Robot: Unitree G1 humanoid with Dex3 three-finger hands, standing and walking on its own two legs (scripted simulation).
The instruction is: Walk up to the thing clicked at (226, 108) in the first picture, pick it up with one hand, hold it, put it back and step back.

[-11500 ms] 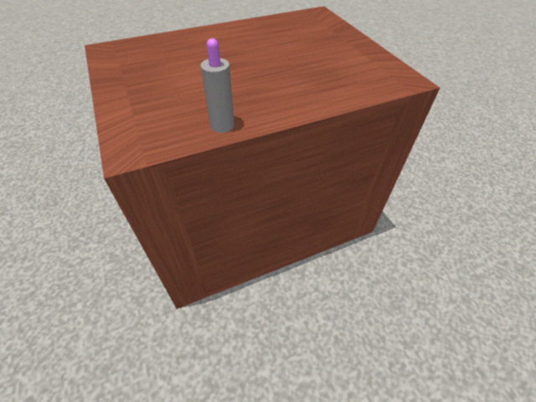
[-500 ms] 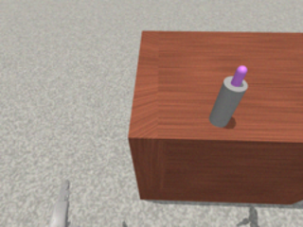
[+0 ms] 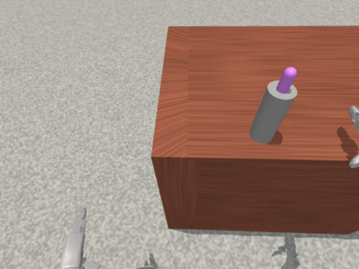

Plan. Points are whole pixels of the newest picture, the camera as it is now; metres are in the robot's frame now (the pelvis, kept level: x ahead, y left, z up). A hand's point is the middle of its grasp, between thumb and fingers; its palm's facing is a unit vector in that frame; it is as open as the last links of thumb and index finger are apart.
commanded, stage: approach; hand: right
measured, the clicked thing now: (273, 106) +0.45 -0.19 +0.10
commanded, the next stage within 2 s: close in in 0.02 s
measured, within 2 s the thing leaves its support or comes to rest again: neither
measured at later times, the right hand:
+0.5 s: hand (283, 122) +0.43 -0.22 +0.07, palm faces +0.12 +0.99 +0.04, open 17.7 cm
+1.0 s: hand (267, 124) +0.43 -0.19 +0.07, palm faces +0.17 +0.99 +0.02, open 17.3 cm
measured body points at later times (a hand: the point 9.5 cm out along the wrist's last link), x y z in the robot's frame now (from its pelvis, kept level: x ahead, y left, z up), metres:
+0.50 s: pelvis -0.01 -0.01 -0.02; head +0.04 -0.02 +0.43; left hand +0.14 +0.26 -0.07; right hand +0.42 -0.28 +0.07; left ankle +0.02 +0.14 -0.72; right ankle -0.01 -0.12 -0.72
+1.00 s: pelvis -0.01 +0.00 -0.02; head +0.04 +0.00 +0.42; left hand +0.13 +0.27 -0.07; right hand +0.41 -0.24 +0.07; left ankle +0.02 +0.14 -0.72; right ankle -0.01 -0.12 -0.72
